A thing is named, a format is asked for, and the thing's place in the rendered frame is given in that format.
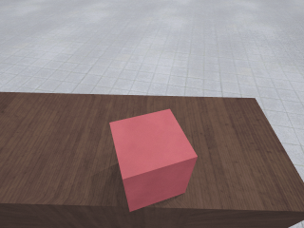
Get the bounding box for pedestal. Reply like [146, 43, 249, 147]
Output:
[0, 91, 304, 228]

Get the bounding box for carton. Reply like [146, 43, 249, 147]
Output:
[109, 108, 198, 212]

